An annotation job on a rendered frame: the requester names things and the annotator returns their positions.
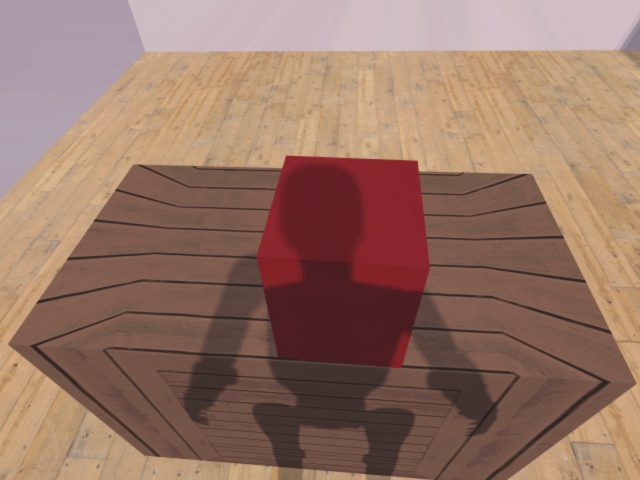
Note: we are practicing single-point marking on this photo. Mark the pedestal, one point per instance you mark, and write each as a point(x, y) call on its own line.
point(157, 323)

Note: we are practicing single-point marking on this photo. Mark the carton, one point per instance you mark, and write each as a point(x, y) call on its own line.
point(344, 259)

